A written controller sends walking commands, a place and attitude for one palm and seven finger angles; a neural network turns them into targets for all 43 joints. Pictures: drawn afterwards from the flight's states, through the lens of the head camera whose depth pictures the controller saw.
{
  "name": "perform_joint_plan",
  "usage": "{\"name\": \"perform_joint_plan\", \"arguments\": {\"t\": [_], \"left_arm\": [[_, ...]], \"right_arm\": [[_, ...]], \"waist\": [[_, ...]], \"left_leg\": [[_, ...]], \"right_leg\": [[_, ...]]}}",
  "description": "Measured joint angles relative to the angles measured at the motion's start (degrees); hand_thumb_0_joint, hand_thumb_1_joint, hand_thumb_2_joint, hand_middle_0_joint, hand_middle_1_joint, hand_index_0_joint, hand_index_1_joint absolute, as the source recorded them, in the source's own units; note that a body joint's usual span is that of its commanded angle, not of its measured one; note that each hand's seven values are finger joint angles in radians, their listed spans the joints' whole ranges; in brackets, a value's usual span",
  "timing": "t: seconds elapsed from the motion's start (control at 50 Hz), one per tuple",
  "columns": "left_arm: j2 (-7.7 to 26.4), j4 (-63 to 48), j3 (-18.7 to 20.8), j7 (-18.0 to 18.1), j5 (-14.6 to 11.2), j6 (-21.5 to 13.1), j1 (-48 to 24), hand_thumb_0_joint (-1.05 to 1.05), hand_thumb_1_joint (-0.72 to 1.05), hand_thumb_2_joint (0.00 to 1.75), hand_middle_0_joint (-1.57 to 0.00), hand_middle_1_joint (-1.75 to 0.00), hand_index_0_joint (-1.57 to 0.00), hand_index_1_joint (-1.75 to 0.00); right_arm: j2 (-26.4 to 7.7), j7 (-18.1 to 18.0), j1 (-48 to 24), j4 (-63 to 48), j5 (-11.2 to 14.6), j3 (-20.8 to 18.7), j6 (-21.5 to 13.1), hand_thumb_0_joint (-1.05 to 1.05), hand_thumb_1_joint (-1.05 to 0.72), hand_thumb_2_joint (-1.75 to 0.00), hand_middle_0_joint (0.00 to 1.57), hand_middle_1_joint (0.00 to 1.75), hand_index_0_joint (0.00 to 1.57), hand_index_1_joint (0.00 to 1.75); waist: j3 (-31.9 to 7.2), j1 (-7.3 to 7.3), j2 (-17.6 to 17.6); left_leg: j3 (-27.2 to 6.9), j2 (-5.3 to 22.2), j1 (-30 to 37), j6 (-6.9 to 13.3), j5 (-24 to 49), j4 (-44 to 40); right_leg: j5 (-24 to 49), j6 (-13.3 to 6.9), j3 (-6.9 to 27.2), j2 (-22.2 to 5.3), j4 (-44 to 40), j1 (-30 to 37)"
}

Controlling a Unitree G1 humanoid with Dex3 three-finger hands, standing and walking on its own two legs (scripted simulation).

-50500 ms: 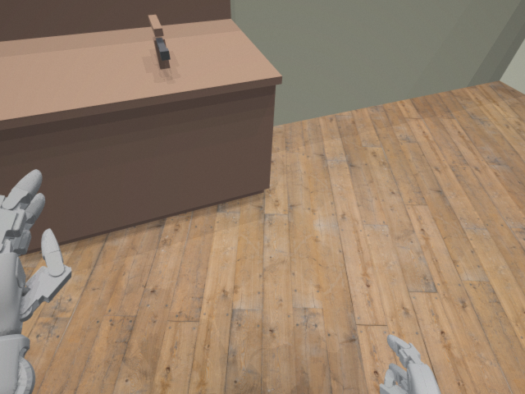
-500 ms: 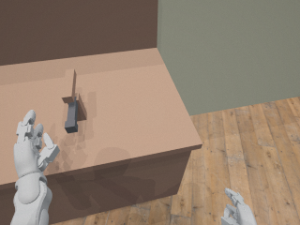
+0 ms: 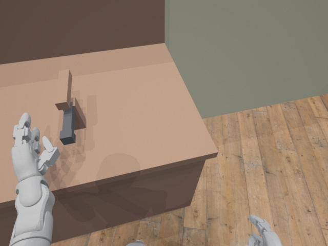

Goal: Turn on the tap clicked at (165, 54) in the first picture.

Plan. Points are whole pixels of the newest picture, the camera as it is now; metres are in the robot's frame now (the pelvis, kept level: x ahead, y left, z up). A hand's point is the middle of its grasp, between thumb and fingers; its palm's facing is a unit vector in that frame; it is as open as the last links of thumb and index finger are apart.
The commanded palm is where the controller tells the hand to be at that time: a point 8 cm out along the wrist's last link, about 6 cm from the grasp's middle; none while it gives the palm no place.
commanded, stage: reach beside the lever's end, fingers flat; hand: left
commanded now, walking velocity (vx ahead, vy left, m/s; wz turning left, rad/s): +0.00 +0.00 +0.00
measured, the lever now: (67, 137) +0.35 +0.27 +0.06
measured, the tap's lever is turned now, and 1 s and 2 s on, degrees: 0 0 25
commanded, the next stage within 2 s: push the lever round in 0.50 s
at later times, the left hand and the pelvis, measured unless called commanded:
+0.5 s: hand (55, 150) +0.31 +0.28 +0.06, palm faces +0.51 -0.85 -0.09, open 7.8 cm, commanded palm +0.27 +0.32 +0.06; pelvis +0.00 +0.00 -0.01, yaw +0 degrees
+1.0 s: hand (63, 148) +0.32 +0.27 +0.06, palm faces +0.50 -0.86 -0.07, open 7.8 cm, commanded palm +0.28 +0.30 +0.06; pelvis +0.00 +0.01 -0.01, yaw +0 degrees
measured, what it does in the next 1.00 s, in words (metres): stands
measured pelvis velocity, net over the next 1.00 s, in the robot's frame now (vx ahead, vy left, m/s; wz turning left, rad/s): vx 0.00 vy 0.01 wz -0.01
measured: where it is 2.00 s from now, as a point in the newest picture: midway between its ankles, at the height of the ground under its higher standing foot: outside the picture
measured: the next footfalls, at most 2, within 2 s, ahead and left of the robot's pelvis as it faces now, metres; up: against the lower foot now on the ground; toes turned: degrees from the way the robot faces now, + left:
none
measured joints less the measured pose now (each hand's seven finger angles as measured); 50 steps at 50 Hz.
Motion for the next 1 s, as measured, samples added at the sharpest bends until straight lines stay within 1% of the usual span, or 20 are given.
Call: {"name": "perform_joint_plan", "arguments": {"t": [0.12,0.24,0.32,0.4,0.5,0.64,0.76,0.9,1.0], "left_arm": [[0.4,2.5,0.9,-0.5,0.3,-1.6,-1.5,0.01,0.89,0.9,-0.15,-0.15,-0.15,-0.15],[1.2,4.4,2.6,-1.4,-0.1,-2.0,-2.1,0.01,0.89,0.9,-0.15,-0.15,-0.15,-0.15],[1.4,4.0,3.0,-1.6,-0.3,-2.7,-1.6,0.01,0.89,0.9,-0.15,-0.15,-0.15,-0.15],[1.2,3.6,2.6,-2.0,-0.7,-3.2,-1.3,0.01,0.9,0.9,-0.15,-0.15,-0.15,-0.15],[0.7,3.8,1.7,-1.8,-0.5,-2.8,-1.3,0.01,0.9,0.9,-0.15,-0.15,-0.15,-0.15],[0.7,4.5,1.8,-0.9,0.3,-2.9,-2.7,0.01,0.89,0.9,-0.15,-0.15,-0.15,-0.15],[1.0,4.6,1.8,-1.1,0.0,-2.2,-3.0,0.01,0.89,0.9,-0.15,-0.15,-0.15,-0.15],[-0.5,2.6,-0.4,-0.1,0.3,-2.4,-1.6,0.01,0.9,0.9,-0.15,-0.15,-0.15,-0.15],[-1.5,1.9,-1.3,1.3,1.2,-2.3,-1.5,0.01,0.9,0.9,-0.15,-0.15,-0.15,-0.15]], "right_arm": [[-0.2,0.3,0.6,0.0,-0.1,-0.3,0.6,0.01,-0.9,-0.9,0.2,0.3,0.2,0.3],[-0.1,0.4,1.0,-0.1,0.0,-0.4,1.6,0.01,-0.9,-0.9,0.21,0.3,0.2,0.3],[-0.3,0.5,1.5,-0.2,0.0,-0.6,1.6,0.01,-0.9,-0.9,0.2,0.3,0.2,0.3],[-0.4,0.5,1.6,0.0,0.1,-0.7,1.6,0.01,-0.9,-0.9,0.2,0.3,0.2,0.3],[-0.4,0.4,1.3,-0.2,0.2,-0.5,1.5,0.01,-0.9,-0.9,0.2,0.3,0.2,0.3],[0.1,0.4,0.3,-0.6,0.0,-0.1,1.7,0.01,-0.9,-0.9,0.2,0.3,0.2,0.3],[0.3,0.6,0.4,-1.1,0.0,0.0,2.0,0.01,-0.9,-0.9,0.21,0.3,0.2,0.3],[0.1,0.9,1.0,-1.1,0.0,-0.3,2.1,0.01,-0.9,-0.9,0.21,0.3,0.2,0.3],[0.3,1.0,0.7,-1.0,-0.3,-0.3,2.5,0.01,-0.9,-0.9,0.21,0.3,0.2,0.3]], "waist": [[-0.5,-0.26,0.1],[-0.7,-0.58,-0.1],[-0.8,-0.6,0.0],[-1.0,-0.44,0.0],[-1.0,-0.42,0.1],[-1.0,-0.59,-0.1],[-1.2,-0.6,-0.2],[-1.3,-0.39,0.0],[-1.3,-0.5,-0.1]], "left_leg": [[0.0,0.2,-1.6,0.0,-0.5,1.2],[0.1,0.4,-2.6,-0.1,-0.9,1.9],[0.0,0.5,-2.8,0.0,-1.1,2.2],[0.0,0.4,-3.0,0.1,-1.2,2.5],[-0.1,0.2,-3.2,0.2,-1.2,2.7],[-0.1,0.2,-3.7,0.3,-1.3,3.1],[0.0,0.3,-3.5,0.4,-1.4,3.0],[0.0,0.0,-3.3,0.6,-1.6,3.1],[0.1,0.0,-3.3,0.6,-1.7,3.3]], "right_leg": [[-0.4,-0.1,0.0,0.2,1.1,-1.5],[-0.6,-0.1,0.2,0.4,1.7,-2.6],[-0.7,-0.1,0.1,0.5,1.7,-2.7],[-0.8,0.0,0.0,0.4,1.9,-2.8],[-0.8,0.2,-0.1,0.2,2.0,-2.9],[-0.9,0.2,-0.1,0.2,2.3,-3.3],[-0.8,0.3,0.1,0.3,2.0,-3.1],[-0.9,0.6,0.1,0.1,1.9,-2.8],[-1.1,0.6,0.2,0.0,2.2,-2.8]]}}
